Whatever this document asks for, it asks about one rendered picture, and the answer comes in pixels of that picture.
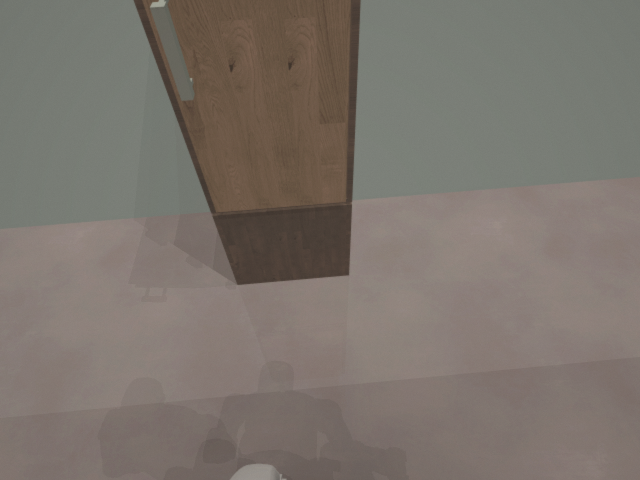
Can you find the cupboard door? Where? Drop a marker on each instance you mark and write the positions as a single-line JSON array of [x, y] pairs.
[[269, 118]]

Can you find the handle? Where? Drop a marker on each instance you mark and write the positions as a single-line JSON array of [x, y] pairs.
[[168, 36]]

